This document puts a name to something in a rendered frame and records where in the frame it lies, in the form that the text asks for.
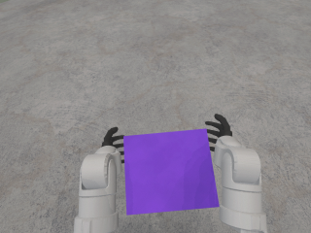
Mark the carton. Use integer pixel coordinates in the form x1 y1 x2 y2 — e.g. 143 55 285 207
123 128 220 216

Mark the right robot hand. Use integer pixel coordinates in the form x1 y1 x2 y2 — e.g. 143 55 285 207
205 114 232 151

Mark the left robot hand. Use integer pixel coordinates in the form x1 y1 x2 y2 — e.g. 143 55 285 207
101 127 124 164

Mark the left robot forearm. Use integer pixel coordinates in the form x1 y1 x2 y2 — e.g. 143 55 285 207
73 146 122 233

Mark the right robot forearm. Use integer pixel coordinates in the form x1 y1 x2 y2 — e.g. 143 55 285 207
213 135 268 233

